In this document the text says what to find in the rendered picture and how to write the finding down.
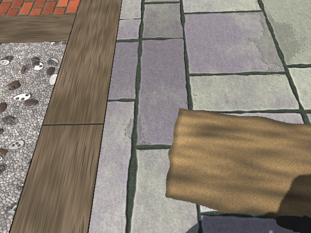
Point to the robot right hand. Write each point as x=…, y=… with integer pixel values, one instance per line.
x=300, y=224

